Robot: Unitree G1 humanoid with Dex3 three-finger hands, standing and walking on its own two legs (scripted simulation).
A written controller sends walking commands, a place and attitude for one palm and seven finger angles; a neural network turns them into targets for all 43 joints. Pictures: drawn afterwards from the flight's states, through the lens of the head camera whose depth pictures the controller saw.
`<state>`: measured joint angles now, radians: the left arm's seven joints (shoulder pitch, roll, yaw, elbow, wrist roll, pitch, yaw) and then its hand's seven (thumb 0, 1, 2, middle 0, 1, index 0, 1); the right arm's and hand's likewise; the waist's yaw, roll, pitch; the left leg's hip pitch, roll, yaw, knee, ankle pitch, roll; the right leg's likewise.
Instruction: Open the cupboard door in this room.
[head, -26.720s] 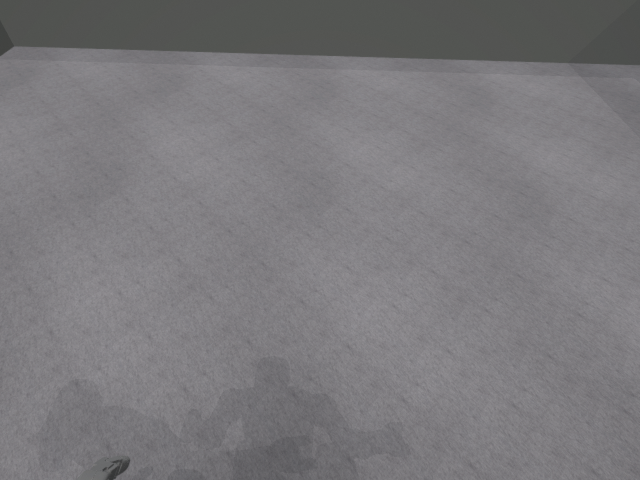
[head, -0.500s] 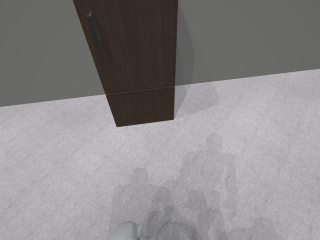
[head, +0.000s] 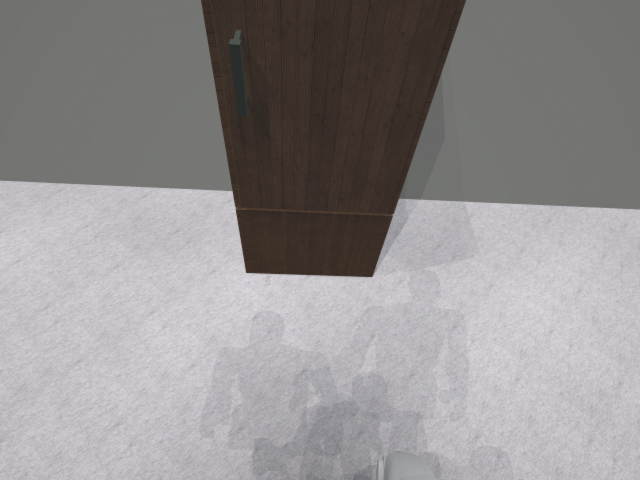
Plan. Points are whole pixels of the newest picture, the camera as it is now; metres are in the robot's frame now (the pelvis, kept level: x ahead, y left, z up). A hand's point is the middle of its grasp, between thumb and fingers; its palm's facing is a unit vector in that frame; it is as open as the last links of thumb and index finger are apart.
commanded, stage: take the last steps up to it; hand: left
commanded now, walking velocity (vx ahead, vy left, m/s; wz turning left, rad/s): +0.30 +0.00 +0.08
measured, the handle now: (240, 74) +0.78 +0.22 +0.05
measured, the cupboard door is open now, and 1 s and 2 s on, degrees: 0 0 0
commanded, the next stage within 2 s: come to a stop and stand still in 0.68 s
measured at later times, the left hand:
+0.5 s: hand (267, 394) +0.25 +0.10 -0.17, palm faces +0.02 -0.99 -0.17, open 7.4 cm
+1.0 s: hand (227, 448) +0.18 +0.14 -0.19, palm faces +0.16 -0.98 -0.13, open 7.4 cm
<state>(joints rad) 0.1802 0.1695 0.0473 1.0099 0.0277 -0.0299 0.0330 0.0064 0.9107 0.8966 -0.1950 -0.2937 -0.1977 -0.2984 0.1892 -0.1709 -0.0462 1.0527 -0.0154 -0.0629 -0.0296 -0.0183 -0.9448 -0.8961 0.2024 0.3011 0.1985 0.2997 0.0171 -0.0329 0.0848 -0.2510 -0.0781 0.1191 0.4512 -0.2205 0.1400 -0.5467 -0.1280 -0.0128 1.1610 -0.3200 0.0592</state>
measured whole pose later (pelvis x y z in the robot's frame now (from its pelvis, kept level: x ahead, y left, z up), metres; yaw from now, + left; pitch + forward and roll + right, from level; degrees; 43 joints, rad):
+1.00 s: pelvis +0.24 -0.01 +0.00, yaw +4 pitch -1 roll -1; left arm 0.34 0.16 0.02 1.15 0.01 0.01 0.04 0.01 0.91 0.90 -0.20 -0.29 -0.20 -0.30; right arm 0.10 -0.10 -0.01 1.05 -0.02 -0.03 -0.04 0.00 -0.91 -0.90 0.20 0.30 0.20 0.30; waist 0.05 -0.06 0.07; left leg -0.25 0.05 0.13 0.49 -0.22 0.04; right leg -0.25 -0.07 -0.08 0.76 -0.52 0.04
